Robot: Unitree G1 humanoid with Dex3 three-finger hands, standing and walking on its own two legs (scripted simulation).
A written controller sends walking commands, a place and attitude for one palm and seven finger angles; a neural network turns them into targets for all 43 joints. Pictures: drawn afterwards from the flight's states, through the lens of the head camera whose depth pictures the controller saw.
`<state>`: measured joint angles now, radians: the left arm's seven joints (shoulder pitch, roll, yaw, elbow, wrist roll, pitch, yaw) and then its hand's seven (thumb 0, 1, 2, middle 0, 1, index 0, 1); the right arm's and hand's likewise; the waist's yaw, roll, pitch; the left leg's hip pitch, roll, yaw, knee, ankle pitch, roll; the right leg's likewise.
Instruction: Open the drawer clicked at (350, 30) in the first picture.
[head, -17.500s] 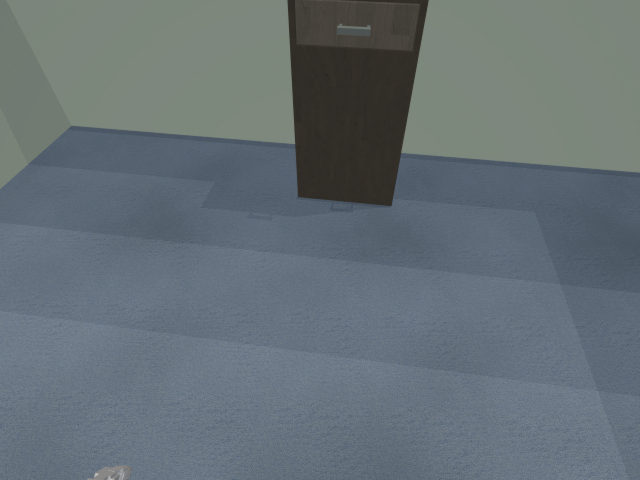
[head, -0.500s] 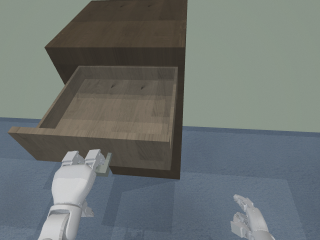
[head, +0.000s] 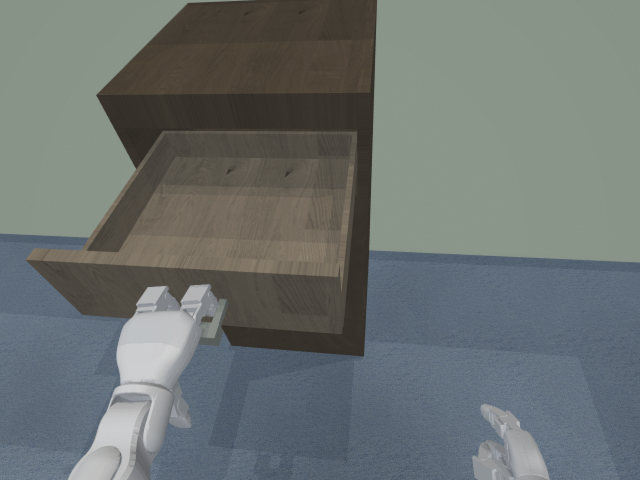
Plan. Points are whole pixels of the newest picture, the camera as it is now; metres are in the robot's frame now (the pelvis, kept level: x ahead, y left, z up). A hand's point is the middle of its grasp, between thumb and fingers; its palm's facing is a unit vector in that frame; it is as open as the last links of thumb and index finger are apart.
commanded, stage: lift the hand off the handle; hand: left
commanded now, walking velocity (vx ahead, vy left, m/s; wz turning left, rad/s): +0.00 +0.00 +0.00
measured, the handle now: (183, 317) +0.30 +0.23 +0.04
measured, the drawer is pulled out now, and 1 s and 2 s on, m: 0.30 0.30 0.30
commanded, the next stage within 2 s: draw the hand back to the body in 1.14 s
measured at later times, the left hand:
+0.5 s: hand (155, 323) +0.25 +0.22 +0.10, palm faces +0.10 -0.09 -0.99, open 13.7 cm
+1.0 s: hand (133, 275) +0.27 +0.22 +0.17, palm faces +0.15 -0.08 -0.99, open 13.8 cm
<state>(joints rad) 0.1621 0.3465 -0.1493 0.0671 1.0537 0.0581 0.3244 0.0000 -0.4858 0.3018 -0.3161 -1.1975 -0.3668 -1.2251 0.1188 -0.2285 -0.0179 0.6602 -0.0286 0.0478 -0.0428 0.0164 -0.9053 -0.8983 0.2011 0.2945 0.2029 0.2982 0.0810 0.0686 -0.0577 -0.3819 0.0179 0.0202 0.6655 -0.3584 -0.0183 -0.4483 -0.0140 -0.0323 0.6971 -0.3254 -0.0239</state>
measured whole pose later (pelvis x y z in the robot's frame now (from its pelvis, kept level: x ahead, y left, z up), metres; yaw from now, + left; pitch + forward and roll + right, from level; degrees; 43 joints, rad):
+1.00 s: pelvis +0.00 +0.01 +0.02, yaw +1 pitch -3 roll +1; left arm 0.04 0.50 -0.08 -0.29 0.87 0.12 -0.03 0.00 -0.49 0.30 -0.32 -1.20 -0.32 -1.20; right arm 0.07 -0.26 0.04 0.65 0.01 0.10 -0.01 0.02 -0.91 -0.90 0.20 0.29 0.20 0.30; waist 0.11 0.12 0.00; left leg -0.11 0.00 0.01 0.40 -0.24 -0.01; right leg -0.17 -0.02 -0.04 0.43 -0.21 -0.01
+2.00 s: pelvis +0.00 +0.00 +0.02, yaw +1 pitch -5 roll +0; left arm 0.32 0.35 0.22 -0.47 0.05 -0.10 0.07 0.00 -0.43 0.33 -0.31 -1.16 -0.32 -1.16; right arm 0.12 -0.22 0.05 0.62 0.00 -0.09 -0.08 0.02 -0.91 -0.90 0.20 0.29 0.20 0.30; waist 0.08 0.08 0.06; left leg -0.09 0.03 0.00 0.43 -0.26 -0.02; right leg -0.12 0.01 -0.06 0.42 -0.21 -0.02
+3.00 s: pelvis +0.00 +0.01 +0.02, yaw +1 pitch -5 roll -1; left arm 0.46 0.33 0.35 -0.52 -0.06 -0.13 0.11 0.01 0.88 0.90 -0.21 -0.31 -0.21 -0.31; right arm 0.18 -0.21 0.04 0.63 -0.01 -0.13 -0.07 0.02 -0.90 -0.90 0.20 0.29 0.21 0.30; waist 0.06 0.06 0.02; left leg -0.09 0.03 -0.01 0.43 -0.26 -0.02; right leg -0.10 0.01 -0.06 0.37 -0.19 -0.02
